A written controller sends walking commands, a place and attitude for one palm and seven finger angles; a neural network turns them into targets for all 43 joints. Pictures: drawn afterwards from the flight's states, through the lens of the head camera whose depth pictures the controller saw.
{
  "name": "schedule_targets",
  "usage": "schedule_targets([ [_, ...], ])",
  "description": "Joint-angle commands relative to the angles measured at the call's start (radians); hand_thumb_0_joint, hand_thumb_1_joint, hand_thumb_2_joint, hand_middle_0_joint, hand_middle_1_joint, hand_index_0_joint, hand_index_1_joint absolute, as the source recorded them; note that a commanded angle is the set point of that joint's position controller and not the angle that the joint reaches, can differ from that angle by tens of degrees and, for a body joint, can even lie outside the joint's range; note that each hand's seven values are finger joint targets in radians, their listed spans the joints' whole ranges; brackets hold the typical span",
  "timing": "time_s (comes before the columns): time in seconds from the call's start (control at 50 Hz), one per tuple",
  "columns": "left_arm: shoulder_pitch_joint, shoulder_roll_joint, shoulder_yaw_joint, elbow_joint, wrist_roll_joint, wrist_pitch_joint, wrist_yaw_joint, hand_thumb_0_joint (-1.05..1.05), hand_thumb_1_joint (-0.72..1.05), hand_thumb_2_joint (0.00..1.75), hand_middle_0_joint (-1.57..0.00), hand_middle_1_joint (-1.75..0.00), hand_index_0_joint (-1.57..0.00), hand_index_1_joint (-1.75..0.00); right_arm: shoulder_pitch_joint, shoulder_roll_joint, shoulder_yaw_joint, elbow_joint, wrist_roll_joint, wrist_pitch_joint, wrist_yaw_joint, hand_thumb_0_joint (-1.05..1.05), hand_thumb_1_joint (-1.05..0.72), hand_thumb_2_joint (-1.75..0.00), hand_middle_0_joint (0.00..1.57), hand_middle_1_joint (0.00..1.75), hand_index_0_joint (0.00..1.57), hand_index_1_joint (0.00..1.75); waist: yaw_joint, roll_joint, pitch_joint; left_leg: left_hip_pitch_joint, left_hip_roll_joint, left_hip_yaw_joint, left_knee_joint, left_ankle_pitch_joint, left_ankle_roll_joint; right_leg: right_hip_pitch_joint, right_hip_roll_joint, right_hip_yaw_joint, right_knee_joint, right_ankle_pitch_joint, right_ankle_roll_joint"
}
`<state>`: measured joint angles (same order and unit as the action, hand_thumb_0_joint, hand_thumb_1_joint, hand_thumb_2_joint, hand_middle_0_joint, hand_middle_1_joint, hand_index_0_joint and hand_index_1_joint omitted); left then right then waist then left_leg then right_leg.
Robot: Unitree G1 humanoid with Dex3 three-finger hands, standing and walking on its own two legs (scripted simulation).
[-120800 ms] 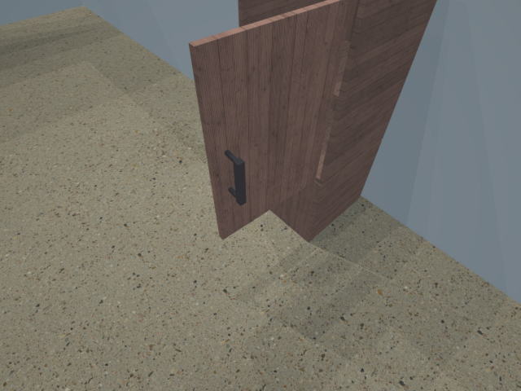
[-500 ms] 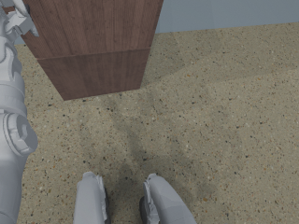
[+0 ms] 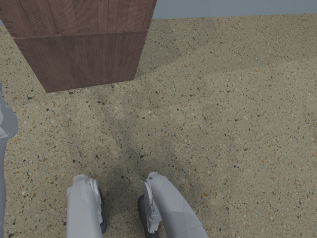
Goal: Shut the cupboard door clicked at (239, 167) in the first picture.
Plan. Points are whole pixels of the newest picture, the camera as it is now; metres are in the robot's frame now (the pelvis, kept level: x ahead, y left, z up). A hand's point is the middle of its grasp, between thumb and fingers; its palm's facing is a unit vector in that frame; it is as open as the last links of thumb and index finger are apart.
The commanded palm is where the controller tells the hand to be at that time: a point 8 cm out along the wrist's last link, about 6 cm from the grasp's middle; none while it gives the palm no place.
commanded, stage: pull the fist back off the door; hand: left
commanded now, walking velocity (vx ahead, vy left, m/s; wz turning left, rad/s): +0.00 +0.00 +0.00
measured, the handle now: out of the picture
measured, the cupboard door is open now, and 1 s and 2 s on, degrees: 0 0 0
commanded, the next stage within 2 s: draw the hand back to the body in 0.74 s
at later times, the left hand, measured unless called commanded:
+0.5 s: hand out of the picture +0.60 +0.20 +0.10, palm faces +0.20 -0.98 -0.02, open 3.1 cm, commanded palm +0.57 +0.21 +0.10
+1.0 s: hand out of the picture +0.55 +0.19 +0.12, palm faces +0.18 -0.98 -0.05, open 3.1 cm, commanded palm +0.49 +0.23 +0.14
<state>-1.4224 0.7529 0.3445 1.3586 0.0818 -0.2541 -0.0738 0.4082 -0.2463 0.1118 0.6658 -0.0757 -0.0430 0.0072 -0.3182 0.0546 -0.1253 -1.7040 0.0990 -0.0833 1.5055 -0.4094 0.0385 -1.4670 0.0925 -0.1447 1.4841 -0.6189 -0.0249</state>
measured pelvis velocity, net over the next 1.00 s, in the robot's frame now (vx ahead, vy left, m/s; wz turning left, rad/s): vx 0.06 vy -0.02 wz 0.07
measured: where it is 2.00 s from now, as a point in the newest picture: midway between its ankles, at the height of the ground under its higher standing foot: (124, 222)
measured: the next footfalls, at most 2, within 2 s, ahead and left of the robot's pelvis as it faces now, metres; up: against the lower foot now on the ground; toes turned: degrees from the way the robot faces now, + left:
none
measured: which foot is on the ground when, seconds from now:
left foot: down 0.00-1.00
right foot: down 0.00-1.00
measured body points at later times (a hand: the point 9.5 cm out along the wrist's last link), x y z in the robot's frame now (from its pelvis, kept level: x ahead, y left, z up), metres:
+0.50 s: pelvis +0.02 +0.00 +0.03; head +0.20 +0.04 +0.44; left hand +0.59 +0.25 +0.10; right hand -0.03 -0.25 -0.06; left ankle +0.11 +0.11 -0.55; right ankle +0.04 -0.11 -0.55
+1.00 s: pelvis +0.06 -0.02 +0.06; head +0.21 +0.00 +0.49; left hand +0.53 +0.25 +0.13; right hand +0.14 -0.28 -0.06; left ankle +0.11 +0.11 -0.55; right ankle +0.04 -0.12 -0.55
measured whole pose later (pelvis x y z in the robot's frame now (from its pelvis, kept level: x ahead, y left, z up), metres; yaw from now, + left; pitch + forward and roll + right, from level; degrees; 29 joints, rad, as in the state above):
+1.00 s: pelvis +0.06 -0.02 +0.06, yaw +4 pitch +28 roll -3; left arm -0.76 0.38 0.36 0.90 -0.07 -0.43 -0.07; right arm 0.28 -0.26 -0.02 0.63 -0.03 0.02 0.06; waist -0.14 0.06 -0.16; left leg -1.32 0.08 -0.03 1.31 -0.47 -0.01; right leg -1.12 0.08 -0.08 1.30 -0.67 -0.06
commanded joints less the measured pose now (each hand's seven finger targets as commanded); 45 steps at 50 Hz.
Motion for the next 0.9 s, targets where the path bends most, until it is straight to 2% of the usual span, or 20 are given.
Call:
schedule_targets([
  [0.0, -0.603, 0.14, 0.001, -0.256, 0.052, -0.051, 0.114, 0.0, 0.9, 0.9, -1.3, -1.5, -1.3, -1.5, 0.237, -0.249, -0.091, -0.01, -0.014, -0.003, 0.0, 0.0, -0.9, -0.9, 0.2, 0.3, 0.2, 0.3, -0.063, 0.408, -0.56, 0.876, 0.023, -0.192, -0.216, -0.176, -0.003, -0.139, -0.015, 0.059, -0.222, 0.067, -0.016],
  [0.06, -0.581, 0.124, -0.022, -0.234, 0.079, -0.043, 0.117, 0.0, 0.9, 0.9, -1.3, -1.5, -1.3, -1.5, 0.236, -0.249, -0.091, -0.009, -0.014, -0.001, 0.01, 0.0, -0.9, -0.9, 0.2, 0.3, 0.2, 0.3, -0.068, 0.39, -0.519, 0.859, 0.019, -0.194, -0.232, -0.222, -0.004, -0.138, -0.015, 0.058, -0.232, 0.043, -0.018],
  [0.16, -0.524, 0.121, -0.006, -0.218, 0.047, -0.031, 0.084, 0.0, 0.9, 0.9, -1.3, -1.5, -1.3, -1.5, 0.239, -0.253, -0.093, -0.017, -0.009, -0.004, 0.011, 0.0, -0.9, -0.9, 0.2, 0.3, 0.2, 0.3, -0.056, 0.352, -0.513, 0.839, 0.013, -0.186, -0.244, -0.212, -0.003, -0.1, -0.01, 0.059, -0.247, 0.04, -0.019],
  [0.2, -0.502, 0.099, -0.005, -0.249, 0.03, -0.04, 0.07, 0.0, 0.9, 0.9, -1.3, -1.5, -1.3, -1.5, 0.243, -0.251, -0.099, -0.015, -0.008, -0.009, 0.014, 0.0, -0.9, -0.9, 0.2, 0.3, 0.2, 0.3, -0.036, 0.379, -0.542, 0.892, 0.015, -0.196, -0.26, -0.189, -0.01, -0.102, -0.012, 0.054, -0.245, 0.058, -0.022],
  [0.28, -0.37, 0.061, 0.026, -0.275, -0.008, -0.044, 0.058, 0.0, 0.9, 0.9, -1.3, -1.5, -1.3, -1.5, 0.247, -0.243, -0.111, -0.018, -0.004, -0.013, 0.02, 0.0, -0.9, -0.9, 0.2, 0.3, 0.2, 0.3, 0.002, 0.336, -0.568, 0.927, 0.016, -0.183, -0.269, -0.127, -0.011, -0.056, -0.01, 0.056, -0.259, 0.082, -0.021],
  [0.3, -0.362, 0.048, 0.022, -0.293, -0.018, -0.046, 0.057, 0.0, 0.9, 0.9, -1.3, -1.5, -1.3, -1.5, 0.243, -0.242, -0.114, -0.017, -0.004, -0.014, 0.021, 0.0, -0.9, -0.9, 0.2, 0.3, 0.2, 0.3, 0.0, 0.333, -0.562, 0.925, 0.014, -0.173, -0.269, -0.112, -0.01, -0.047, -0.01, 0.056, -0.268, 0.093, -0.019],
  [0.36, -0.271, 0.092, 0.084, -0.32, -0.033, -0.06, 0.061, 0.0, 0.9, 0.9, -1.3, -1.5, -1.3, -1.5, 0.246, -0.236, -0.118, -0.017, -0.001, -0.009, 0.025, 0.0, -0.9, -0.9, 0.2, 0.3, 0.2, 0.3, 0.034, 0.276, -0.575, 0.889, 0.009, -0.136, -0.257, -0.048, -0.004, 0.05, -0.006, 0.069, -0.29, 0.115, -0.015],
  [0.38, -0.238, 0.084, 0.092, -0.332, -0.034, -0.071, 0.063, 0.0, 0.9, 0.9, -1.3, -1.5, -1.3, -1.5, 0.247, -0.234, -0.12, -0.021, -0.001, -0.009, 0.027, 0.0, -0.9, -0.9, 0.2, 0.3, 0.2, 0.3, 0.05, 0.288, -0.589, 0.911, 0.008, -0.132, -0.259, -0.013, -0.007, 0.053, -0.006, 0.068, -0.285, 0.128, -0.018],
  [0.44, -0.173, 0.053, 0.096, -0.402, -0.052, -0.107, 0.067, 0.0, 0.9, 0.9, -1.3, -1.5, -1.3, -1.5, 0.229, -0.221, -0.132, -0.022, 0.003, -0.004, 0.035, 0.0, -0.9, -0.9, 0.2, 0.3, 0.2, 0.3, 0.063, 0.252, -0.605, 0.91, 0.002, -0.095, -0.247, 0.075, -0.004, 0.136, -0.003, 0.079, -0.311, 0.175, -0.012],
  [0.48, -0.133, 0.075, 0.127, -0.446, -0.062, -0.144, 0.068, 0.0, 0.9, 0.9, -1.3, -1.5, -1.3, -1.5, 0.225, -0.216, -0.136, -0.02, 0.005, -0.003, 0.037, 0.0, -0.9, -0.9, 0.2, 0.3, 0.2, 0.3, 0.084, 0.242, -0.617, 0.909, -0.001, -0.073, -0.24, 0.141, -0.003, 0.193, -0.002, 0.089, -0.318, 0.211, -0.011],
  [0.5, -0.107, 0.034, 0.105, -0.467, -0.071, -0.158, 0.065, 0.0, 0.9, 0.9, -1.3, -1.5, -1.3, -1.5, 0.211, -0.211, -0.142, -0.023, 0.008, -0.002, 0.041, 0.0, -0.9, -0.9, 0.2, 0.3, 0.2, 0.3, 0.086, 0.248, -0.629, 0.915, -0.007, -0.062, -0.235, 0.173, -0.003, 0.212, -0.002, 0.093, -0.324, 0.237, -0.01],
  [0.58, 0.019, -0.009, 0.105, -0.483, -0.096, -0.198, 0.05, 0.0, 0.9, 0.9, -1.3, -1.5, -1.3, -1.5, 0.197, -0.2, -0.157, -0.017, 0.016, 0.009, 0.045, 0.0, -0.9, -0.9, 0.2, 0.3, 0.2, 0.3, 0.106, 0.178, -0.622, 0.894, -0.018, -0.024, -0.225, 0.247, 0.001, 0.317, -0.005, 0.112, -0.336, 0.339, -0.002],
  [0.6, 0.044, -0.05, 0.079, -0.483, -0.103, -0.202, 0.044, 0.0, 0.9, 0.9, -1.3, -1.5, -1.3, -1.5, 0.189, -0.195, -0.161, -0.017, 0.019, 0.013, 0.046, 0.0, -0.9, -0.9, 0.2, 0.3, 0.2, 0.3, 0.1, 0.166, -0.615, 0.897, -0.022, -0.017, -0.226, 0.267, 0.001, 0.329, -0.007, 0.111, -0.339, 0.372, 0.001],
  [0.64, 0.103, -0.079, 0.068, -0.499, -0.116, -0.209, 0.034, 0.0, 0.9, 0.9, -1.3, -1.5, -1.3, -1.5, 0.178, -0.188, -0.166, -0.021, 0.024, 0.022, 0.048, 0.0, -0.9, -0.9, 0.2, 0.3, 0.2, 0.3, 0.117, 0.141, -0.606, 0.886, -0.031, 0.0, -0.227, 0.289, 0.002, 0.385, -0.01, 0.118, -0.345, 0.431, 0.004],
  [0.68, 0.1, -0.112, 0.05, -0.512, -0.13, -0.222, 0.028, 0.0, 0.9, 0.9, -1.3, -1.5, -1.3, -1.5, 0.173, -0.183, -0.172, -0.018, 0.026, 0.025, 0.047, 0.0, -0.9, -0.9, 0.2, 0.3, 0.2, 0.3, 0.111, 0.134, -0.6, 0.902, -0.038, 0.009, -0.219, 0.327, 0.004, 0.399, -0.014, 0.127, -0.347, 0.5, 0.008],
  [0.72, 0.097, -0.104, 0.055, -0.49, -0.135, -0.231, 0.025, 0.0, 0.9, 0.9, -1.3, -1.5, -1.3, -1.5, 0.16, -0.181, -0.172, -0.01, 0.029, 0.034, 0.043, 0.0, -0.9, -0.9, 0.2, 0.3, 0.2, 0.3, 0.106, 0.104, -0.568, 0.861, -0.041, 0.018, -0.209, 0.307, 0.004, 0.416, -0.019, 0.135, -0.349, 0.517, 0.014],
  [0.76, 0.065, -0.147, 0.019, -0.468, -0.139, -0.239, 0.022, 0.0, 0.9, 0.9, -1.3, -1.5, -1.3, -1.5, 0.15, -0.175, -0.173, -0.005, 0.031, 0.037, 0.04, 0.0, -0.9, -0.9, 0.2, 0.3, 0.2, 0.3, 0.085, 0.084, -0.531, 0.84, -0.046, 0.023, -0.201, 0.289, 0.008, 0.408, -0.022, 0.146, -0.357, 0.526, 0.019],
  [0.84, 0.047, -0.15, 0.008, -0.473, -0.137, -0.272, 0.016, 0.0, 0.9, 0.9, -1.3, -1.5, -1.3, -1.5, 0.129, -0.173, -0.175, -0.009, 0.026, 0.043, 0.038, 0.0, -0.9, -0.9, 0.2, 0.3, 0.2, 0.3, 0.098, 0.124, -0.574, 0.887, -0.051, 0.024, -0.185, 0.342, 0.004, 0.395, -0.026, 0.149, -0.337, 0.572, 0.015],
  [0.86, 0.093, -0.113, 0.046, -0.533, -0.139, -0.282, 0.015, 0.0, 0.9, 0.9, -1.3, -1.5, -1.3, -1.5, 0.128, -0.176, -0.18, -0.022, 0.027, 0.047, 0.039, 0.0, -0.9, -0.9, 0.2, 0.3, 0.2, 0.3, 0.139, 0.15, -0.645, 0.94, -0.052, 0.026, -0.2, 0.379, -0.001, 0.443, -0.027, 0.151, -0.336, 0.609, 0.012],
  [0.88, 0.159, -0.12, 0.043, -0.591, -0.147, -0.288, 0.009, 0.0, 0.9, 0.9, -1.3, -1.5, -1.3, -1.5, 0.116, -0.174, -0.183, -0.045, 0.031, 0.05, 0.042, 0.0, -0.9, -0.9, 0.2, 0.3, 0.2, 0.3, 0.173, 0.198, -0.707, 1.009, -0.057, 0.03, -0.218, 0.436, -0.003, 0.48, -0.026, 0.151, -0.333, 0.652, 0.006],
])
